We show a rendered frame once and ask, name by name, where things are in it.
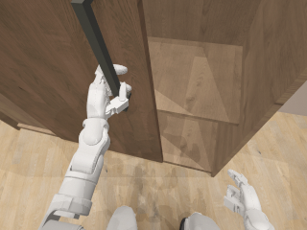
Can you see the robot right forearm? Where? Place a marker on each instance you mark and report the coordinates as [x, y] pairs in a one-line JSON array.
[[256, 220]]

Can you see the wardrobe door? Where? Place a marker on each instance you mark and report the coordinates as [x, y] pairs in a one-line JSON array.
[[47, 66], [16, 113]]

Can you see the right robot thigh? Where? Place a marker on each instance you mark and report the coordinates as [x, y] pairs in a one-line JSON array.
[[200, 222]]

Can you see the robot left forearm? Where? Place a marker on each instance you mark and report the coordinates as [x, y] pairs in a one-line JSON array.
[[77, 188]]

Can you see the right robot hand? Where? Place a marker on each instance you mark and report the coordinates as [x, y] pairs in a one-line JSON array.
[[243, 200]]

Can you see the left robot thigh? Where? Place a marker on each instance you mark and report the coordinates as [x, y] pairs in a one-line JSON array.
[[123, 219]]

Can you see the left robot hand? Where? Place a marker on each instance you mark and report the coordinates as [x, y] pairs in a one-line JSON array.
[[99, 92]]

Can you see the handle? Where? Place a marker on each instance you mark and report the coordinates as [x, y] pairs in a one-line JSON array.
[[87, 19]]

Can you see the robot left upper arm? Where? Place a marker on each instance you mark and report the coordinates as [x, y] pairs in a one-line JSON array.
[[60, 225]]

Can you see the robot thigh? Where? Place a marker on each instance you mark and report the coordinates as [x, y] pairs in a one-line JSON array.
[[200, 222], [123, 219]]

